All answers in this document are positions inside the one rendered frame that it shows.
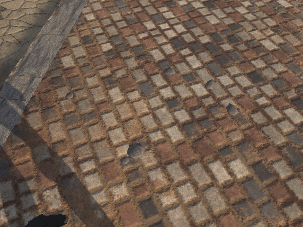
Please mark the left robot hand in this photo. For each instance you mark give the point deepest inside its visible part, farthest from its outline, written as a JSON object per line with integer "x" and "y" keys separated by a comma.
{"x": 48, "y": 221}

